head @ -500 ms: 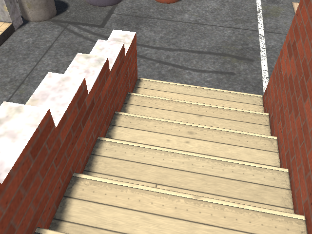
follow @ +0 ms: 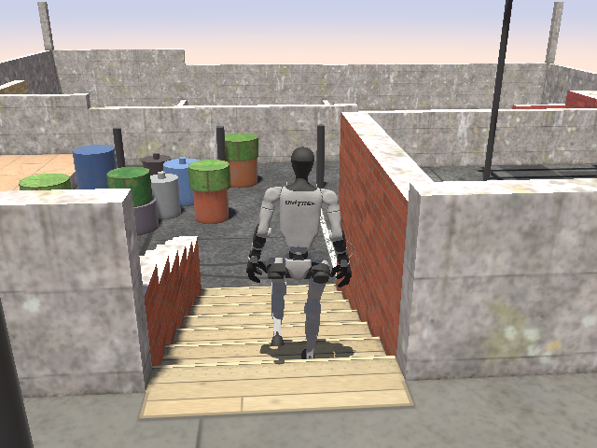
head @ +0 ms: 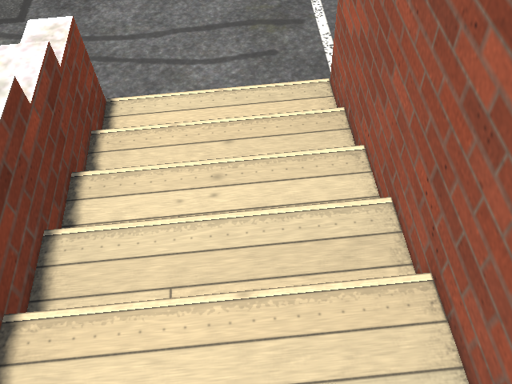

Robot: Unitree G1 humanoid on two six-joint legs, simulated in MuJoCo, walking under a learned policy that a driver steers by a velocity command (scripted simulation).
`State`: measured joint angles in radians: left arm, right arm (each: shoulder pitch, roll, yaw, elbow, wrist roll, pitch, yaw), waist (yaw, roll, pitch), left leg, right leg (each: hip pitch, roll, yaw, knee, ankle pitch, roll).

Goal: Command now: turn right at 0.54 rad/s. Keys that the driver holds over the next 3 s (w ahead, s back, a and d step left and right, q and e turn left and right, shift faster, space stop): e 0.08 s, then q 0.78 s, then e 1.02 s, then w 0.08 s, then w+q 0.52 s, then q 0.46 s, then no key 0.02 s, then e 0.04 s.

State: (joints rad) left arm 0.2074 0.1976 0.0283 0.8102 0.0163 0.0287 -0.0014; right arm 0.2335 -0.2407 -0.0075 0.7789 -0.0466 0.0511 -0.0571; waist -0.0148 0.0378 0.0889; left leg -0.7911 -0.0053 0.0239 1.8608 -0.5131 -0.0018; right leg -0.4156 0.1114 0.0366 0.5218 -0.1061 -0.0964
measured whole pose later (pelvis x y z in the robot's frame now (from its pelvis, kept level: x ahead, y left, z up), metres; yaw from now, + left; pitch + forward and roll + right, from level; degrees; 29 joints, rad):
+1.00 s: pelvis -0.05 +0.15 +0.13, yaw +18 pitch +3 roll -2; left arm 0.19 0.28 0.04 0.69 0.05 0.07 -0.02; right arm 0.37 -0.27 -0.02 0.69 -0.02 0.04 -0.06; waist -0.01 -0.06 -0.02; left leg -0.25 -0.16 -0.19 0.67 -0.45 0.11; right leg -0.69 0.07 0.03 1.05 0.00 0.04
